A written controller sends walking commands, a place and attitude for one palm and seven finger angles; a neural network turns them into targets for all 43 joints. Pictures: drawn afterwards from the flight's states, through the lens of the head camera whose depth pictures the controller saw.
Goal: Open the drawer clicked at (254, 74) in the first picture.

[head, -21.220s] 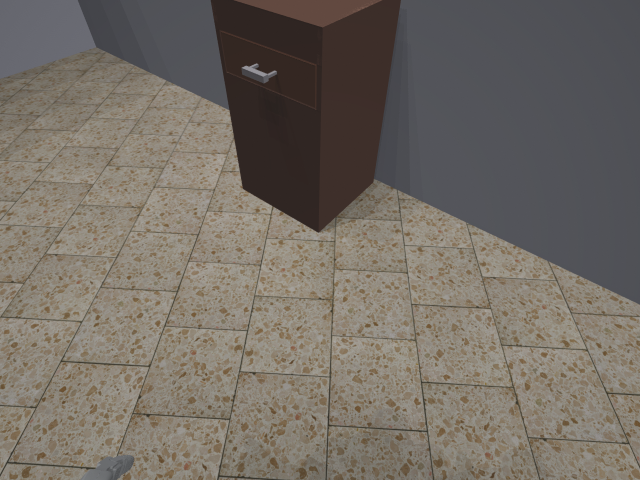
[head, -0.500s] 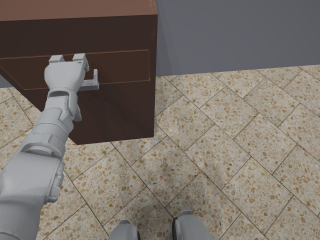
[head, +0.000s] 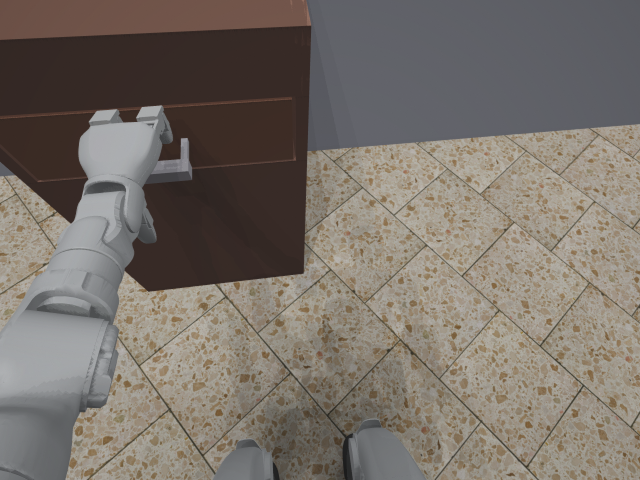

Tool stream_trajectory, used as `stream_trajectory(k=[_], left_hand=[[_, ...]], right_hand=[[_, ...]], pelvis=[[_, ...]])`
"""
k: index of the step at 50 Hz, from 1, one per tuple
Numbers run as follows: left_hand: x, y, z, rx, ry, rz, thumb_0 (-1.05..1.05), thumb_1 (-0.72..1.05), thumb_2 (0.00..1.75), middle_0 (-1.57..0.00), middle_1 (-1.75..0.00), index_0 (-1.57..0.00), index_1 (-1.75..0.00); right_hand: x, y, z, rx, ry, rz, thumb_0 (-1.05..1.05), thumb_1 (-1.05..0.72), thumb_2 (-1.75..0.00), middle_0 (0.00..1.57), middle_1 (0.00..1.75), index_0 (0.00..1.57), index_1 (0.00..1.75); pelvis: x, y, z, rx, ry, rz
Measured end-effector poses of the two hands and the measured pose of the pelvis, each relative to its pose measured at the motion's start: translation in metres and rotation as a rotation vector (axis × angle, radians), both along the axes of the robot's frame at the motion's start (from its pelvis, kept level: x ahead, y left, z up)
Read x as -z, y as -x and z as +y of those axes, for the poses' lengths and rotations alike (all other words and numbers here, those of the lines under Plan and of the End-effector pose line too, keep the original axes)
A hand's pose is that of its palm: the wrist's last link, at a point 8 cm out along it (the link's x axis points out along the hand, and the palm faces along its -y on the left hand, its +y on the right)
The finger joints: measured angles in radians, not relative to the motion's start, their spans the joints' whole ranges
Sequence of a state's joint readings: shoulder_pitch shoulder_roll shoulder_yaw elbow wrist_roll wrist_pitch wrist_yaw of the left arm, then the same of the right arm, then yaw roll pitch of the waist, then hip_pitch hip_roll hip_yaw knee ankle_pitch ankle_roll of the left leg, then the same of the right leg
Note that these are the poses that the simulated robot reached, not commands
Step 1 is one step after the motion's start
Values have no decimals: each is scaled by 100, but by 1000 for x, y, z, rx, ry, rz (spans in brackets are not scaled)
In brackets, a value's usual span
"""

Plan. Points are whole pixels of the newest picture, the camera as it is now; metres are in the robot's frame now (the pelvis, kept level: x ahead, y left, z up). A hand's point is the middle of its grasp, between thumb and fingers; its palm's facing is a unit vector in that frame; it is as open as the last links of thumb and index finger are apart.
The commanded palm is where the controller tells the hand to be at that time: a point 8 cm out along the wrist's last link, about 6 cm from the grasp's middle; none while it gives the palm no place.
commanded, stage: re-aim the fingers above the handle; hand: left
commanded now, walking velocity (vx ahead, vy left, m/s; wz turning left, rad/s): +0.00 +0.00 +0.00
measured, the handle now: (156, 160) +0.58 +0.20 -0.05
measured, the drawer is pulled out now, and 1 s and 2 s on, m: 0.00 0.00 0.00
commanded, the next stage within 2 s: lower the fingers behind the handle in 0.74 s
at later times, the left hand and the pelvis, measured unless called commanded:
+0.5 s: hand (152, 175) +0.51 +0.19 +0.01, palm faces -0.05 +0.00 -1.00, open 13.8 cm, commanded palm +0.50 +0.18 +0.06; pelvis +0.00 +0.00 +0.00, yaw +0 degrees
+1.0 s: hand (150, 179) +0.51 +0.19 -0.01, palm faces -0.10 +0.00 -0.99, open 13.8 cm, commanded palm +0.50 +0.19 +0.04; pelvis +0.00 -0.01 +0.00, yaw +0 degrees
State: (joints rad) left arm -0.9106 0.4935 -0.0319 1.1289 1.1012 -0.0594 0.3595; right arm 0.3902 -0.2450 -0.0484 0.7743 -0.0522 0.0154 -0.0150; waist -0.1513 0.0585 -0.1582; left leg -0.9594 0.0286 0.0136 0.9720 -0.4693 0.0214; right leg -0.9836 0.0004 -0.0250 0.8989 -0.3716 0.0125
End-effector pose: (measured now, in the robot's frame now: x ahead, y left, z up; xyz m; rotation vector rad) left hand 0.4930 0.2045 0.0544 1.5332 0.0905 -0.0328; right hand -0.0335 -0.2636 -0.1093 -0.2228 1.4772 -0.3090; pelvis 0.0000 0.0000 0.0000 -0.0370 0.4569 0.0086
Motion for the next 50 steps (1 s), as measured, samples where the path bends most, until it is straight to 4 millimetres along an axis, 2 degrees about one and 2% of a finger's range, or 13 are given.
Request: stream_trajectory(k=[5,14,22,33,42,50], left_hand=[[-9,-2,-10,15,-2,-64,0,-49,30,-32,-120,-32,-120],[-1,0,-16,-51,-29,-3,0,-49,30,-32,-120,-32,-120],[-6,5,-20,-4,-28,-16,0,-49,30,-32,-120,-32,-120],[1,-6,-21,-51,-48,-15,0,-49,30,-32,-120,-32,-120],[-4,-8,-22,-37,-34,-1,0,-48,30,-32,-120,-32,-120],[8,-3,-12,-46,-41,26,0,-49,30,-32,-120,-31,-120]], right_hand=[[-2,-12,-3,-13,7,-29,0,-90,-90,21,30,20,30],[-2,-24,-3,-6,-11,-70,0,-90,-90,20,30,20,30],[2,-23,-2,-11,-21,-64,0,-90,-90,21,30,20,30],[4,-14,-12,-8,-5,-40,0,-90,-90,21,30,20,30],[0,-9,-15,7,0,-26,0,-90,-90,20,30,20,30],[2,-12,-15,-4,4,-32,0,-90,-90,21,30,20,30]], pelvis=[[-1,-2,1,-11,7,-7],[-6,-1,2,8,-3,-22],[-6,-2,-2,4,-8,-29],[-1,2,-7,2,-12,-5],[-3,-2,-9,10,-13,-9],[-1,-1,-9,8,-12,-1]])
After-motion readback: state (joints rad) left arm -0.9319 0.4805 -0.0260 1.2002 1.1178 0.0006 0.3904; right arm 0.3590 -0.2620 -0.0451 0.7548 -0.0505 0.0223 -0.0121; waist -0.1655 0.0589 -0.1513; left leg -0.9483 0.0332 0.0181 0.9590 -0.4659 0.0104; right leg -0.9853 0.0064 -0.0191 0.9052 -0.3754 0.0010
